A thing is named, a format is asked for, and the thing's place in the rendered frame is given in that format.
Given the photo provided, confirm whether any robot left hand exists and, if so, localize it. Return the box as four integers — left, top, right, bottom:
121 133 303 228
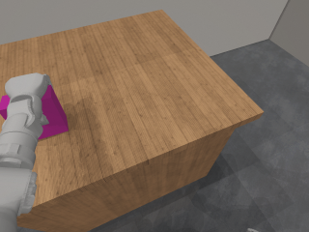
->
5 72 54 126

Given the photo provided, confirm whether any table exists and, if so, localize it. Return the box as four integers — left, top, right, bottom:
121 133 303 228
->
0 10 264 232

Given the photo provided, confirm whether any robot left upper arm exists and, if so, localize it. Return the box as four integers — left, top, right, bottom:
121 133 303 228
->
0 167 38 232

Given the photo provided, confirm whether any sponge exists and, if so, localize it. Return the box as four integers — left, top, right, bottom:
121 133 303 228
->
0 85 69 140

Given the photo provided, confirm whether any robot left forearm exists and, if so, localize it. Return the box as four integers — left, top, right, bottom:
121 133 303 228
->
0 92 43 170

